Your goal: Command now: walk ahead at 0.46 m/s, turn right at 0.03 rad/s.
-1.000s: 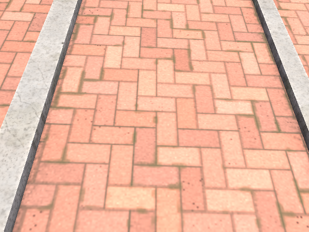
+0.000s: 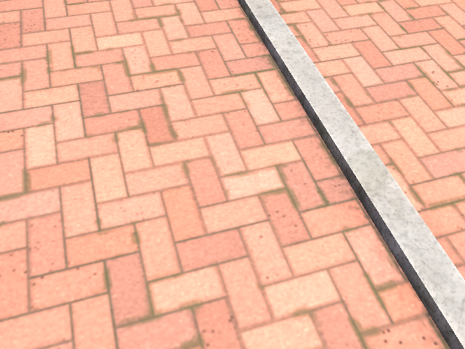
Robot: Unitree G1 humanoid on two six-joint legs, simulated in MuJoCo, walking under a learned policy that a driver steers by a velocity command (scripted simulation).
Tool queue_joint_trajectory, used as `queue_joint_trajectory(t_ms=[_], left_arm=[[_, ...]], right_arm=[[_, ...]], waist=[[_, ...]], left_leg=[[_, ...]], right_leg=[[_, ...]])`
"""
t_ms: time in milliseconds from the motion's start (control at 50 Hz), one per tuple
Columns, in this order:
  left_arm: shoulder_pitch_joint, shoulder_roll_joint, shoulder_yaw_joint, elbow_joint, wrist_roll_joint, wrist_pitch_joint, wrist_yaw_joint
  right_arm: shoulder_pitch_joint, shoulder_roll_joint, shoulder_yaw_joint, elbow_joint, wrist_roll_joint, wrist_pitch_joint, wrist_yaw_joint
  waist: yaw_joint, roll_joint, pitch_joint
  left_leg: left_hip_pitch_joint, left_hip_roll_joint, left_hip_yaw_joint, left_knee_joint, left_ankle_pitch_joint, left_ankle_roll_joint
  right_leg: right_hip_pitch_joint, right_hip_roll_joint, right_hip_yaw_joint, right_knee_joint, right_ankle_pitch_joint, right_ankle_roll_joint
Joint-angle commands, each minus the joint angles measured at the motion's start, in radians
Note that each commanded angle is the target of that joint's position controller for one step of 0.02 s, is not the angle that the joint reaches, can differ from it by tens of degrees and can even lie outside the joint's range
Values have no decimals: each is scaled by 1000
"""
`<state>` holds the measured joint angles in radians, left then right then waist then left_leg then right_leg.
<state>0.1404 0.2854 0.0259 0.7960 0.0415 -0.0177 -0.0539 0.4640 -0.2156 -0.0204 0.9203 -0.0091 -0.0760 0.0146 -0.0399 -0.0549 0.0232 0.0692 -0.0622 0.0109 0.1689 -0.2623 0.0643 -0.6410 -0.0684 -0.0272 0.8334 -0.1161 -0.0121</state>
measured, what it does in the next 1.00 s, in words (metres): walks ahead: right foot, then left foot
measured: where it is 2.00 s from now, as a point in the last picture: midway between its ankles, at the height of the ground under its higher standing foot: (182, 182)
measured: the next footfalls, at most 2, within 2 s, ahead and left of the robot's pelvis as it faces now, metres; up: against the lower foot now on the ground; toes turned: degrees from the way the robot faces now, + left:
right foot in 0.16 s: +0.27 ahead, -0.10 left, +0.00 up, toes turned -3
left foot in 0.72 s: +0.58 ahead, +0.06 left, +0.00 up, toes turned +4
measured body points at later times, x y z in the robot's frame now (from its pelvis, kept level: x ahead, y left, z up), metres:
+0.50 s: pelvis +0.28 -0.05 +0.00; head +0.30 -0.05 +0.45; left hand +0.25 +0.21 -0.13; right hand +0.41 -0.30 -0.12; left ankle +0.42 +0.11 -0.68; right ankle +0.23 -0.10 -0.74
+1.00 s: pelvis +0.56 +0.00 +0.00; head +0.59 +0.02 +0.45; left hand +0.67 +0.27 -0.12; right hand +0.57 -0.26 -0.13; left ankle +0.54 +0.06 -0.74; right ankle +0.69 -0.16 -0.68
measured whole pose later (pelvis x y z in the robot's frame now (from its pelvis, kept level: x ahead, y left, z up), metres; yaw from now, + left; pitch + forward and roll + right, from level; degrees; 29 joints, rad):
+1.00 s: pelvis +0.56 +0.00 +0.00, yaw +7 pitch +0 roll +0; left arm 0.12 0.25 0.03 0.86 0.04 -0.04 -0.02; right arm 0.40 -0.23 -0.06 0.98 0.00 -0.06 0.01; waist -0.04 -0.03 0.05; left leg -0.12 -0.12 -0.03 0.30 -0.17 0.12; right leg -0.61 -0.10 0.03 0.89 -0.16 0.02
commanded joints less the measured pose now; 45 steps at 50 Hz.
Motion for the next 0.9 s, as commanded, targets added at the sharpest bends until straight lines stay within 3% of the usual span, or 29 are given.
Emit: queue_joint_trajectory(t_ms=[20, 60, 100, 120, 140, 160, 180, 200, 220, 240, 260, 280, 320, 340, 400, 500, 580, 620, 660, 680, 700, 720, 740, 760, 780, 800, 820, 860, 900], left_arm=[[-202, 20, -11, -118, -8, -20, -3], [-205, 34, -9, -121, -9, -22, 3], [-131, 55, 1, -98, -8, -26, 16], [-32, 77, 11, -64, -8, -30, 25], [127, 97, 23, -9, -5, -39, 36], [283, 152, 42, 29, 15, -47, 50], [357, 262, 74, 39, 34, -43, 57], [314, 201, 63, 40, -11, -37, 46], [196, 163, 54, 36, -24, -37, 46], [132, 104, 40, 29, -22, -44, 42], [109, 78, 32, 36, -22, -53, 43], [102, 57, 26, 50, -27, -59, 45], [134, 47, 23, 72, -29, -76, 43], [151, 70, 29, 87, -33, -82, 43], [204, 62, 28, 120, -35, -85, 43], [292, 64, 23, 165, -37, -83, 45], [363, 66, 19, 204, -26, -78, 56], [369, 75, 20, 218, -20, -73, 64], [337, 90, 23, 222, -16, -71, 71], [315, 103, 27, 222, -12, -69, 72], [299, 104, 28, 221, -14, -64, 71], [295, 88, 21, 204, -20, -67, 72], [387, -4, 3, 175, -52, -71, 58], [365, 60, 24, 183, -24, -74, 56], [269, 72, 30, 149, -17, -78, 53], [207, 63, 25, 131, -16, -88, 49], [187, 45, 25, 126, -13, -85, 46], [196, 22, 20, 116, 5, -55, 42], [167, 14, 18, 93, 8, -37, 38]], right_arm=[[40, -159, -32, -14, -2, -13, -8], [38, -171, -34, 2, -3, -13, -13], [8, -185, -35, 8, -5, -11, -18], [-5, -196, -38, 12, -8, -8, -20], [-16, -199, -38, 13, -6, -1, -20], [-9, -178, -30, -3, -1, -1, -18], [117, -48, -2, -33, 31, 0, -5], [56, -160, -30, -15, 1, 3, -13], [-37, -167, -38, -46, -1, 1, -10], [-74, -148, -31, -53, -1, -6, -4], [-83, -131, -30, -47, -6, 0, 0], [-57, -119, -26, -39, -21, 14, 5], [-48, -95, -22, -28, -28, 33, 16], [-69, -87, -20, -38, -30, 39, 21], [-214, -102, -23, -79, -30, 46, 23], [-395, -74, -8, -135, -21, 38, 26], [-507, -76, -2, -173, -19, 32, 22], [-525, -86, -5, -186, -19, 26, 20], [-464, -99, -12, -172, -18, 18, 13], [-369, -115, -21, -140, -18, 14, 5], [-211, -132, -32, -83, -23, 6, -3], [-35, -183, -52, -34, -42, 0, -15], [64, -300, -86, -19, -57, 4, -21], [3, -266, -82, -13, -10, 18, -5], [-113, -230, -75, -30, 8, 21, -1], [-174, -166, -62, -41, 5, 19, 3], [-198, -137, -54, -38, 1, 15, 2], [-196, -117, -47, -21, 5, 4, -4], [-159, -148, -57, -9, 9, -7, -6]], waist=[[-26, 155, 91], [-12, 158, 93], [37, 163, 54], [82, 165, -5], [152, 139, -93], [206, 86, -200], [149, -178, -364], [157, -56, -337], [103, -29, -142], [80, 9, -61], [51, 4, -16], [20, -15, -1], [5, -2, -7], [1, -23, 1], [25, 7, 61], [70, 11, 71], [105, 6, 83], [97, 4, 84], [54, -8, 55], [11, -20, 2], [-54, 0, -82], [-118, 31, -184], [-88, 250, -307], [-61, 209, -311], [-15, 154, -142], [-1, 88, -56], [29, 73, -3], [73, 94, 3], [78, 93, -2]], left_leg=[[-52, 229, -93, -38, 496, 114], [-26, 259, -90, -20, 580, 107], [6, 275, -71, 80, 820, 86], [19, 270, -59, 202, 949, 72], [-22, 240, -28, 388, 957, 54], [-197, 205, -8, 642, 688, 43], [-557, 32, 41, 1061, -6, -5], [-647, 9, -88, 1148, -235, 20], [-696, 69, -93, 1141, -134, 29], [-669, 106, -81, 1083, -63, 31], [-632, 134, -72, 1032, -38, 27], [-579, 151, -65, 993, -24, 15], [-545, 158, -44, 965, -3, -2], [-565, 166, -34, 939, 8, -13], [-695, 193, -9, 835, 122, -43], [-720, 167, 38, 589, 274, -56], [-726, 132, 62, 466, 275, -30], [-715, 116, 61, 424, 219, -4], [-602, 74, 77, 381, 136, 30], [-492, 37, 92, 362, 99, 52], [-308, 8, 109, 302, 132, 80], [-42, 119, -16, 305, 109, 129], [249, 410, -507, 258, 40, 272], [250, 437, -744, 130, 74, 309], [113, 401, -582, 119, 27, 283], [-24, 361, -476, 83, 88, 257], [-123, 311, -400, 57, 153, 225], [-232, 248, -307, 30, 257, 196], [-265, 224, -273, 16, 310, 209]], right_leg=[[-7, 37, -61, -159, 51, -7], [58, 52, -64, -228, 44, -37], [180, 88, -65, -269, -1, -77], [291, 118, -66, -290, -32, -99], [484, 136, -73, -350, -8, -126], [736, -4, 68, -360, -102, -163], [1033, -331, 587, -417, -270, -302], [947, -332, 761, -550, -305, -295], [781, -285, 573, -571, -304, -263], [646, -245, 457, -610, -201, -243], [561, -194, 361, -634, -117, -215], [491, -158, 293, -658, -59, -193], [454, -129, 224, -686, 38, -195], [440, -136, 217, -710, 32, -215], [479, -108, 163, -756, 52, -209], [567, -82, 92, -733, 231, -179], [695, -114, 86, -694, 352, -181], [762, -141, 89, -655, 441, -181], [785, -146, 68, -561, 664, -162], [793, -140, 44, -456, 797, -148], [759, -109, 3, -275, 821, -129], [576, -78, -25, -31, 590, -109], [209, 93, -86, 374, 23, -55], [51, 139, 43, 504, -374, -62], [-25, 66, 75, 507, -287, -68], [-12, 28, 72, 446, -212, -65], [28, 0, 71, 376, -182, -57], [120, -17, 63, 288, -166, -24], [121, -15, 44, 230, -148, 6]])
